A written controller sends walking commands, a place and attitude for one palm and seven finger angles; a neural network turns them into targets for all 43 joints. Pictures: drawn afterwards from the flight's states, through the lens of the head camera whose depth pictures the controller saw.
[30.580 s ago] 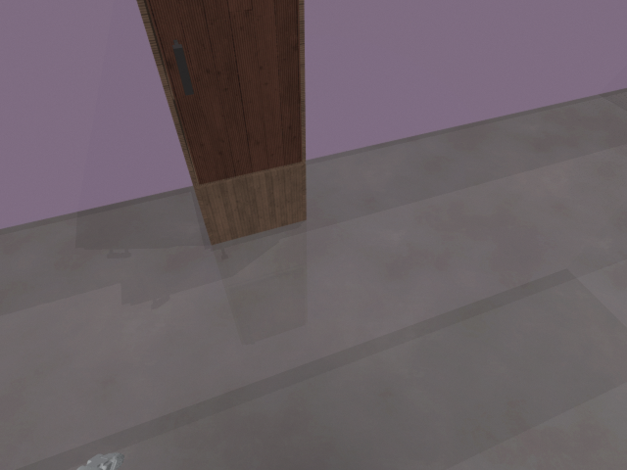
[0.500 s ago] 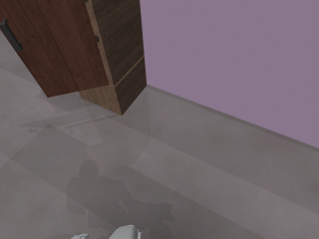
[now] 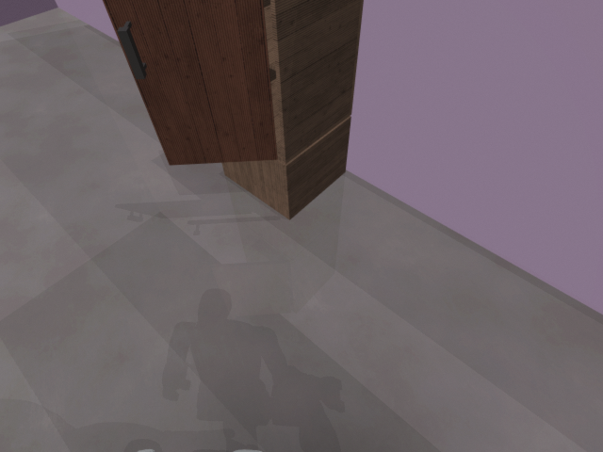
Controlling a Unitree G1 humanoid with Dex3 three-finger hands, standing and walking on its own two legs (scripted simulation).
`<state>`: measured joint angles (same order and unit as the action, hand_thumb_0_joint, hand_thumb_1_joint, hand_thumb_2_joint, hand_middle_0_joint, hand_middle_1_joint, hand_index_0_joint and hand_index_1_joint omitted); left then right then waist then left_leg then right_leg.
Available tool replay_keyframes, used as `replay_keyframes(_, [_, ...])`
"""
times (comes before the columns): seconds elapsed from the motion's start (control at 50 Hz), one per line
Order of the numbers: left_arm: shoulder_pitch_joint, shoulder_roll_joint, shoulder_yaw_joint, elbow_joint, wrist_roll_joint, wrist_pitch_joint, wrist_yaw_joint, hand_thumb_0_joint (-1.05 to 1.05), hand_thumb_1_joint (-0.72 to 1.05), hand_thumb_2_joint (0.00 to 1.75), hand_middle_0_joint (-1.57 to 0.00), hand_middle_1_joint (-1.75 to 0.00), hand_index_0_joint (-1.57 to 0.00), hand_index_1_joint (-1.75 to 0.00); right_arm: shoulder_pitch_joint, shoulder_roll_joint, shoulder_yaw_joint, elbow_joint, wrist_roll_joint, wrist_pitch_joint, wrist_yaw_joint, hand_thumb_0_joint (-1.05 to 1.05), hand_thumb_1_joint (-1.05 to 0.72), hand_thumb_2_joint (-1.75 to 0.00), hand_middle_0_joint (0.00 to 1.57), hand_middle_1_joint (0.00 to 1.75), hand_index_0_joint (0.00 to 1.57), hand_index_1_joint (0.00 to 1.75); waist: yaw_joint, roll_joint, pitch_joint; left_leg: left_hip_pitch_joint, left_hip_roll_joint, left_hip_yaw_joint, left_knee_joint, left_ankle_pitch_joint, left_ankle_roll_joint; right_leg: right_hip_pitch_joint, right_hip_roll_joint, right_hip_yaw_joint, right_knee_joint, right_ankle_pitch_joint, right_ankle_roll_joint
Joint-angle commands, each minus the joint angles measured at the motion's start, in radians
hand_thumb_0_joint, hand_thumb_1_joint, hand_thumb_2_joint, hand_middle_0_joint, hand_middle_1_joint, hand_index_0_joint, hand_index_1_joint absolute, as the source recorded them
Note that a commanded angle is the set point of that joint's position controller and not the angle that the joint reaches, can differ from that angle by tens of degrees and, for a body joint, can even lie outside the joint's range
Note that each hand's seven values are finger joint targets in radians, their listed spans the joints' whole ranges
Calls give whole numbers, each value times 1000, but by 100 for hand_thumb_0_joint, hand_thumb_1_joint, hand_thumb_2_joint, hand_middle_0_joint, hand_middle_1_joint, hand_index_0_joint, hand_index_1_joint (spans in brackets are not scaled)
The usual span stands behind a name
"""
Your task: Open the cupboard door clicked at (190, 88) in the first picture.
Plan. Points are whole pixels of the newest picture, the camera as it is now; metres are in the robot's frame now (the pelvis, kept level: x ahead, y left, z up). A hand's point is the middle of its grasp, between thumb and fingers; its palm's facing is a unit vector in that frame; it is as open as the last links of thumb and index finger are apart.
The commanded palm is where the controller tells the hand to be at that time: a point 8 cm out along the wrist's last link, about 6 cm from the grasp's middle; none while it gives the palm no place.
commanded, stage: take the last steps up to it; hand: left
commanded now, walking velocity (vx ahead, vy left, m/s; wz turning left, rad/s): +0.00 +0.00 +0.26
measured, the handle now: (134, 50) +1.00 +0.50 +0.02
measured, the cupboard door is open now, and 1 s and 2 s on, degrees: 45 45 45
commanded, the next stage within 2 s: come to a stop and stand still in 1.52 s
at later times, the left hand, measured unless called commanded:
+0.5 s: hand out of the picture +0.03 +0.25 -0.16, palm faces +0.19 -0.96 -0.19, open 7.4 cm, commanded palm none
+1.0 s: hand (155, 397) +0.21 +0.25 -0.15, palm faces +0.26 -0.94 -0.23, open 7.1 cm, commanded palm none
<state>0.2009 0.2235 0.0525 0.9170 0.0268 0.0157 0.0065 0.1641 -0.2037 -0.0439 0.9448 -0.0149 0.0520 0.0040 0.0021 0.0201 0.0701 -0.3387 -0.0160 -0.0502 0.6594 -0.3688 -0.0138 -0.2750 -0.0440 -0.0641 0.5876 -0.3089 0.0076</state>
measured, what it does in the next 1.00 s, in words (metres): walks ahead: left foot, then right foot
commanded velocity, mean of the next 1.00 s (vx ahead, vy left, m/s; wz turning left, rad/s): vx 0.28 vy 0.12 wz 0.12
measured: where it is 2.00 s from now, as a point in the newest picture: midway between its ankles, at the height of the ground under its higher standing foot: (251, 360)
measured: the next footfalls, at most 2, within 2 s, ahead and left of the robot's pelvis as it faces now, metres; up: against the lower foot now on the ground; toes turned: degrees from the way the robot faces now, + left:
left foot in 0.32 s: +0.04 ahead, +0.13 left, +0.00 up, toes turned +11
right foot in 0.76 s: +0.25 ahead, -0.04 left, +0.00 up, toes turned +2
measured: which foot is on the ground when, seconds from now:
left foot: up 0.00-0.30, down 0.32-0.78, up 0.80-1.00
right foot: down 0.00-0.32, up 0.34-0.74, down 0.76-1.00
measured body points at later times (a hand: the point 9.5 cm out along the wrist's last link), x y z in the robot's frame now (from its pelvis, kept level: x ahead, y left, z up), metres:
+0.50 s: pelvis +0.04 +0.05 +0.01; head +0.06 +0.07 +0.46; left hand +0.02 +0.30 -0.15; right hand +0.10 -0.18 -0.13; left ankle +0.00 +0.12 -0.73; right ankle +0.05 -0.09 -0.65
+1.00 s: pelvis +0.20 +0.06 +0.02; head +0.24 +0.06 +0.47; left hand +0.20 +0.30 -0.13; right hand +0.25 -0.17 -0.14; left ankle +0.20 +0.21 -0.66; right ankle +0.21 -0.04 -0.73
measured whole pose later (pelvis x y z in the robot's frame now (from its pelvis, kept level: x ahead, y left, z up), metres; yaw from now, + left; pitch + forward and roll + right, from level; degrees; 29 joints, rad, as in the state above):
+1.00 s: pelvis +0.20 +0.06 +0.02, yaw +12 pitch +1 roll +1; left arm 0.25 0.17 0.07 1.02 0.02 -0.07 0.01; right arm 0.28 -0.17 -0.06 1.07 -0.03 0.00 0.01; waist -0.01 0.00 0.05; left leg -0.51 0.09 0.03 0.95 -0.23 -0.03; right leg -0.16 -0.04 -0.17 0.38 -0.23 -0.03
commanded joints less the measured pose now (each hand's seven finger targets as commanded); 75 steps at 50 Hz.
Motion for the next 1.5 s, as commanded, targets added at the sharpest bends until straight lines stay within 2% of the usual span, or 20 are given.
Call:
replay_keyframes(0.0, [60, 171, 37, -45, -1, -26, 27, 0, 90, 90, -20, -30, -20, -30, -47, -117, -46, -77, 2, -7, -2, 0, -90, -90, 20, 30, 20, 30, 22, -274, -53, -191, 15, -7, 469, -163, -7, 97, -349, 322, -308, 289, -189])
replay_keyframes(0.1, [83, 140, 30, -25, 4, -36, 23, 0, 90, 90, -20, -30, -20, -30, -44, -53, -28, -32, 6, -10, 8, 0, -90, -90, 20, 30, 20, 30, 29, -202, -59, -121, 16, 77, 289, -100, -31, 166, -264, 108, -257, 470, -139])
replay_keyframes(0.2, [148, 179, 56, 27, 7, -45, 10, 0, 90, 90, -20, -30, -20, -30, -70, -51, -20, -39, 1, -36, 20, 0, -90, -90, 20, 30, 20, 30, 66, -204, -56, -75, 23, 126, 39, -105, -20, 212, -322, 157, -284, 174, -150])
replay_keyframes(0.26, [90, 181, 62, 27, -4, -36, 0, 0, 90, 90, -20, -30, -20, -30, 48, -61, -17, -2, -3, -52, 15, 0, -90, -90, 20, 30, 20, 30, 1, -151, -54, 177, -3, 168, -206, 42, 0, 34, -274, 69, -213, -42, -87])
replay_keyframes(0.28, [67, 146, 57, 13, -9, -29, -7, 0, 90, 90, -20, -30, -20, -30, 116, -111, -28, 13, -5, -59, 8, 0, -90, -90, 20, 30, 20, 30, -36, -28, -66, 320, 55, 68, -284, 14, 35, -111, -217, 8, -88, -127, -40])
replay_keyframes(0.3, [41, 79, 46, -18, -12, -25, -19, 0, 90, 90, -20, -30, -20, -30, 191, -203, -54, 22, -19, -57, 1, 0, -90, -90, 20, 30, 20, 30, -74, 254, -59, 411, 274, -247, -361, -77, 131, -323, -76, -114, 168, -255, 24])
replay_keyframes(0.32, [-69, 55, 29, -64, -4, -24, -17, 0, 90, 90, -20, -30, -20, -30, 287, -239, -56, 40, -24, -55, -11, 0, -90, -90, 20, 30, 20, 30, -125, 280, -30, 374, 393, -424, -467, -105, 243, -429, -31, -77, 386, -326, 20])
replay_keyframes(0.46, [-18, 47, 18, 21, -1, -28, -28, 0, 90, 90, -20, -30, -20, -30, 204, -113, -7, 49, -6, -107, -29, 0, -90, -90, 20, 30, 20, 30, -6, 62, -30, 306, 237, -112, -463, 322, 216, -372, -78, 18, 476, 2, 12])
replay_keyframes(0.64, [-148, 16, 2, -26, -3, -36, -27, 0, 90, 90, -20, -30, -20, -30, 299, -90, 0, 130, -13, -108, -25, 0, -90, -90, 20, 30, 20, 30, -27, 63, 51, 250, 238, -67, -452, 381, 224, -208, -35, -35, 134, 33, -3])
replay_keyframes(0.7, [-11, 38, 17, 9, -1, -49, -25, 0, 90, 90, -20, -30, -20, -30, 276, -94, 0, 147, -10, -107, -27, 0, -90, -90, 20, 30, 20, 30, 43, 11, 10, 185, 183, -16, -278, 435, 174, 47, 9, -60, -29, 81, -25])
replay_keyframes(0.72, [121, 75, 31, 48, 1, -59, -21, 0, 90, 90, -20, -30, -20, -30, 265, -85, -1, 144, 0, -111, -26, 0, -90, -90, 20, 30, 20, 30, 99, -40, -51, 82, 127, 23, -105, 420, 136, 271, -31, 2, -91, 106, -48])
replay_keyframes(0.76, [336, 223, 66, 101, -6, -64, -6, 0, 90, 90, -20, -30, -20, -30, 271, -53, -5, 88, 8, -117, -17, 0, -90, -90, 20, 30, 20, 30, 137, -295, -183, -267, -39, 101, 444, -224, 49, 546, -477, 599, -324, 86, -244])
replay_keyframes(0.78, [264, 192, 61, 86, -13, -66, 2, 0, 90, 90, -20, -30, -20, -30, 207, -78, -17, 90, 0, -105, -15, 0, -90, -90, 20, 30, 20, 30, 122, -253, -115, -295, 28, 15, 568, -171, 45, 386, -470, 622, -378, -70, -246])
replay_keyframes(0.82, [112, 76, 33, 49, -12, -65, 11, 0, 90, 90, -20, -30, -20, -30, 138, -31, -17, 87, -8, -86, -4, 0, -90, -90, 20, 30, 20, 30, 50, -108, 34, -286, 112, -8, 545, 25, 31, 126, -373, 362, -415, -95, -182])
replay_keyframes(0.88, [113, 20, 16, 70, -8, -90, 6, 0, 90, 90, -20, -30, -20, -30, 192, 15, -10, 114, -15, -62, 8, 0, -90, -90, 20, 30, 20, 30, 5, -166, 19, -201, 124, 56, 414, 125, -6, 44, -277, 136, -435, 119, -131])
replay_keyframes(1.1, [180, 107, 31, 150, 4, -93, 0, 0, 90, 90, -20, -30, -20, -30, -37, -9, -10, -5, -6, -88, 40, 0, -90, -90, 20, 30, 20, 30, 43, -188, 13, -109, 80, 148, -53, 160, -9, 170, -288, 51, -343, 277, -120])
replay_keyframes(1.16, [164, 97, 32, 149, -2, -77, -1, 0, 90, 90, -20, -30, -20, -30, 131, -75, -20, 48, -13, -105, 23, 0, -90, -90, 20, 30, 20, 30, -49, -79, -54, 243, 32, 192, -213, 174, 17, 49, -202, -29, -94, 321, -73])
replay_keyframes(1.2, [167, 8, 9, 98, -13, -76, -10, 0, 90, 90, -20, -30, -20, -30, 369, -257, -63, 95, -25, -105, -9, 0, -90, -90, 20, 30, 20, 30, -126, 273, -205, 540, 392, -281, -315, 236, 182, -285, 1, -110, 454, -287, -8])
replay_keyframes(1.32, [129, -16, 10, 108, 1, -49, -18, 0, 90, 90, -20, -30, -20, -30, 140, -89, -8, 45, -14, -124, -29, 0, -90, -90, 20, 30, 20, 30, 2, 94, -72, 185, 313, -53, -448, 264, 183, -289, -94, 34, 571, -57, -23])
replay_keyframes(1.48, [33, -26, 4, 53, 1, -36, -19, 0, 90, 90, -20, -30, -20, -30, 159, -94, -9, 78, -16, -112, -23, 0, -90, -90, 20, 30, 20, 30, 13, 70, -21, 135, 278, 42, -434, 297, 198, -90, -41, -28, 130, 24, -17])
